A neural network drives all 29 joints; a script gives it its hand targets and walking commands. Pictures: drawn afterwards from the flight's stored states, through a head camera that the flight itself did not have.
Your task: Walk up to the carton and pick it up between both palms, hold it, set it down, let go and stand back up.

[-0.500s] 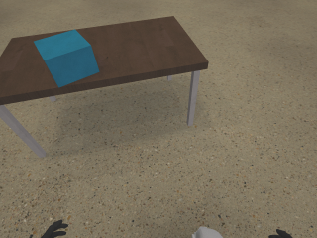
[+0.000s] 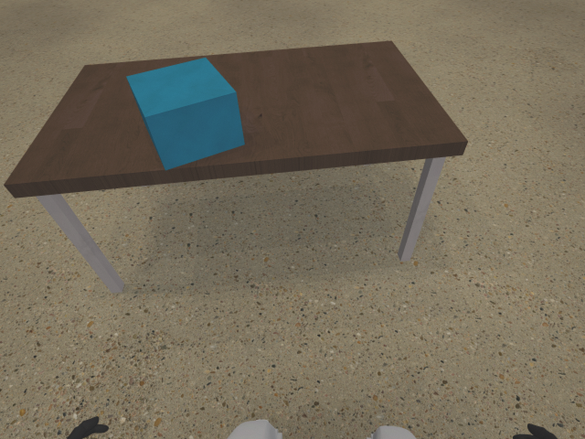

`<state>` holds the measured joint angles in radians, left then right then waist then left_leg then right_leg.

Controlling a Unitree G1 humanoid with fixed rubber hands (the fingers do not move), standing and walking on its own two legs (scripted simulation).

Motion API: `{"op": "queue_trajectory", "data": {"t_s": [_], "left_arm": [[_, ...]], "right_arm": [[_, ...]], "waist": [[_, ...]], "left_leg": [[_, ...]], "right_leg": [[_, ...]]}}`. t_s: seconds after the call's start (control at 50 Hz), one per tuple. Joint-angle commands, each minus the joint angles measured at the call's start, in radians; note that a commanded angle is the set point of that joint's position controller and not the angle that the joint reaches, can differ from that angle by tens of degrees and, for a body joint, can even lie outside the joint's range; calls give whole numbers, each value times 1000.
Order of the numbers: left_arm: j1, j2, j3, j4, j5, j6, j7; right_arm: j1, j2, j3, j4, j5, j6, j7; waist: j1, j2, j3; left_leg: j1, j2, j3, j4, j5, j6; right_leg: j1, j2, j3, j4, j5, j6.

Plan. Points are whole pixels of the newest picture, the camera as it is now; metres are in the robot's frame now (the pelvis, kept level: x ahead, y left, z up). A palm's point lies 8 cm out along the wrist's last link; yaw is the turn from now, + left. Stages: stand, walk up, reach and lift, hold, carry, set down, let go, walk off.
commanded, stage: walk up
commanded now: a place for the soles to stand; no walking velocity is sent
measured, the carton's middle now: (186, 111) +0.95 +0.33 -0.04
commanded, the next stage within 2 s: none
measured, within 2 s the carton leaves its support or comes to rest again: neither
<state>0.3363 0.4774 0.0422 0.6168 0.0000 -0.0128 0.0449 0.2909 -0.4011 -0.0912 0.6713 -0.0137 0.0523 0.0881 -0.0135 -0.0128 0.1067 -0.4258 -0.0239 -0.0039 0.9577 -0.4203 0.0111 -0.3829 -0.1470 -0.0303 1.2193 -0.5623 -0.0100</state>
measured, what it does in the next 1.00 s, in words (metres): walks ahead: right foot, then left foot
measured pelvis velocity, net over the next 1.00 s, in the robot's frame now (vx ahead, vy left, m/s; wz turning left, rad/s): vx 0.24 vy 0.09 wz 0.08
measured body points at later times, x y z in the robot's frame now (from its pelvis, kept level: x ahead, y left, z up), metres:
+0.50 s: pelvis +0.13 +0.03 +0.03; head +0.13 -0.02 +0.48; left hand +0.17 +0.36 -0.02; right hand +0.26 -0.29 -0.08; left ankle +0.19 +0.17 -0.62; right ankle +0.13 -0.11 -0.68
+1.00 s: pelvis +0.24 +0.09 +0.01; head +0.24 +0.10 +0.46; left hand +0.32 +0.43 -0.06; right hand +0.37 -0.21 -0.07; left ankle +0.27 +0.21 -0.68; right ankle +0.34 -0.03 -0.67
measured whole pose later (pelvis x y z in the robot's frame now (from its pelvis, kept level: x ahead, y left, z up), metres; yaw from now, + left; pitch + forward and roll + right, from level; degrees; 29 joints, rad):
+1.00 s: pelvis +0.24 +0.09 +0.01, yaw +5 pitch -8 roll +1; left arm 0.34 0.47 0.04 0.62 0.00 -0.01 0.02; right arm 0.31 -0.40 -0.05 0.64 -0.01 0.04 0.05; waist -0.01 -0.04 0.13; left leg -0.31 -0.04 0.00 0.87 -0.42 0.02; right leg -0.42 -0.05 0.01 0.92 -0.51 0.01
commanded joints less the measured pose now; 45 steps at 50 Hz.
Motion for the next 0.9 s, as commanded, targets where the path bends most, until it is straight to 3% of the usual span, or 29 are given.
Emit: {"op": "queue_trajectory", "data": {"t_s": [0.0, 0.02, 0.08, 0.12, 0.14, 0.16, 0.18, 0.2, 0.22, 0.24, 0.28, 0.3, 0.32, 0.36, 0.4, 0.44, 0.5, 0.54, 0.58, 0.6, 0.62, 0.64, 0.66, 0.68, 0.7, 0.72, 0.74, 0.76, 0.88], "left_arm": [[-50, 223, 74, -120, 11, -51, -13], [-47, 206, 74, -120, 11, -57, -14], [-39, 184, 74, -140, 6, -57, -15], [-12, 178, 79, -135, 10, -59, -16], [55, 169, 80, -108, 9, -62, -16], [184, 164, 88, -56, 11, -66, -8], [294, 220, 115, -24, 18, -67, 5], [322, 319, 142, -36, 39, -65, 15], [221, 310, 136, -64, 45, -61, 28], [187, 287, 132, -82, 49, -72, 34], [171, 262, 125, -82, 51, -88, 34], [161, 245, 112, -80, 42, -90, 30], [157, 243, 112, -83, 44, -93, 23], [165, 230, 109, -86, 48, -89, 17], [172, 225, 106, -91, 49, -81, 19], [151, 232, 110, -102, 50, -78, 16], [64, 237, 107, -137, 49, -71, 11], [3, 253, 102, -149, 50, -63, 6], [-61, 255, 94, -155, 51, -50, 0], [-34, 213, 76, -147, 54, -41, -5], [-2, 141, 47, -151, 42, -39, -17], [-24, 69, 23, -183, 22, -34, -25], [-61, 137, 47, -227, 4, -31, -16], [-73, 194, 65, -224, 5, -22, -9], [-55, 217, 67, -191, 6, -15, -10], [-20, 230, 70, -150, 1, -16, -11], [-9, 232, 71, -124, 4, -21, -15], [1, 217, 74, -118, 5, -26, -17], [10, 212, 79, -116, 6, -21, -23]], "right_arm": [[70, -324, -90, -116, -2, -60, -79], [79, -310, -82, -109, -7, -63, -79], [65, -272, -64, -128, -19, -63, -74], [23, -270, -60, -140, -16, -58, -71], [-26, -262, -61, -152, -11, -52, -69], [-98, -233, -50, -161, -10, -45, -63], [-93, -159, -28, -164, -10, -46, -57], [-102, -93, -14, -215, 1, -51, -54], [-141, -225, -61, -224, -8, -31, -60], [-134, -245, -74, -220, -15, -25, -57], [-65, -222, -73, -191, -11, -32, -47], [-25, -209, -69, -168, -12, -36, -45], [-15, -199, -66, -171, -13, -37, -42], [-43, -184, -56, -192, -16, -36, -33], [-70, -171, -46, -208, -15, -32, -25], [-85, -164, -39, -212, -13, -30, -15], [-84, -173, -37, -204, -8, -34, 3], [-11, -180, -47, -170, -7, -32, 2], [150, -197, -62, -108, 1, -34, -8], [230, -239, -80, -65, 0, -40, -21], [280, -308, -103, -36, -3, -45, -42], [241, -373, -107, -60, -5, -50, -58], [203, -376, -105, -114, 6, -48, -61], [153, -387, -116, -146, 22, -48, -66], [114, -377, -110, -156, 22, -51, -75], [99, -363, -105, -151, 12, -57, -84], [89, -337, -97, -135, 9, -62, -88], [93, -323, -90, -129, 2, -67, -88], [10, -285, -59, -166, -12, -57, -75]], "waist": [[-50, 138, 19], [-49, 161, 6], [-46, 196, 33], [-25, 221, 39], [18, 206, 16], [101, 157, -28], [168, -38, -108], [175, -219, -142], [148, -66, -13], [120, -4, 58], [74, 48, 56], [61, 5, 1], [55, -60, -44], [68, -124, -48], [80, -164, -1], [71, -192, 11], [48, -230, 14], [-2, -268, -14], [-97, -193, -49], [-127, -40, -77], [-152, 176, -90], [-138, 368, -23], [-125, 273, -5], [-97, 197, 33], [-66, 143, 63], [-45, 141, 64], [-48, 130, 41], [-49, 164, 13], [-35, 235, 87]], "left_leg": [[221, 258, -711, -613, -155, 230], [206, 254, -652, -576, -53, 239], [162, 257, -597, -560, -69, 250], [94, 246, -528, -527, -82, 248], [-14, 198, -420, -457, -95, 210], [-167, 139, -304, -317, -67, 153], [-279, 44, -188, -28, -99, 85], [-420, -101, -104, 274, -181, 17], [-466, -57, -218, 341, -176, 11], [-499, -34, -239, 371, -125, 9], [-448, 11, -214, 365, -49, 4], [-397, 18, -198, 336, -44, 3], [-369, 36, -192, 302, -49, 0], [-369, 44, -167, 240, -14, -10], [-384, 59, -130, 163, 37, -14], [-361, 81, -106, 97, 78, -15], [-206, 118, -37, -91, 163, -12], [-13, 101, 28, -155, 179, 8], [246, 76, 67, -237, 257, 12], [368, 26, 28, -252, 149, 14], [405, 12, -114, -342, -15, 30], [290, 159, -527, -534, -220, 94], [210, 287, -942, -796, -393, 167], [177, 354, -1029, -863, -530, 197], [153, 339, -959, -826, -527, 186], [162, 311, -842, -747, -418, 183], [166, 271, -732, -695, -292, 164], [151, 251, -668, -665, -209, 177], [44, 251, -535, -664, -428, 229]], "right_leg": [[-344, 40, 95, 15, 4, -47], [-309, 49, 85, -22, -21, -47], [-250, 71, 61, -186, -25, -37], [-140, 85, 28, -319, 62, -39], [41, 105, -7, -457, 171, -48], [311, 139, -30, -577, 269, -58], [484, 37, 159, -684, 155, -59], [467, -268, 718, -952, -264, -149], [343, -345, 876, -1033, -447, -213], [329, -352, 840, -1032, -419, -228], [369, -288, 620, -923, -63, -202], [381, -259, 520, -879, 111, -182], [392, -249, 455, -840, 218, -195], [390, -219, 342, -817, 317, -222], [370, -218, 288, -829, 348, -229], [340, -222, 223, -843, 357, -232], [245, -194, 110, -827, 294, -188], [146, -192, 50, -796, 247, -153], [5, -176, -34, -616, 126, -111], [-69, -132, -66, -369, 134, -89], [-150, -31, -111, -64, 138, -58], [-308, 105, -83, 154, -83, -28], [-342, 150, 67, 134, -90, -37], [-355, 110, 77, 166, -65, -43], [-354, 80, 86, 159, -33, -47], [-326, 52, 93, 120, 7, -49], [-289, 47, 107, 76, 30, -45], [-250, 51, 97, 40, 33, -39], [-176, 70, 25, -200, 55, -14]]}}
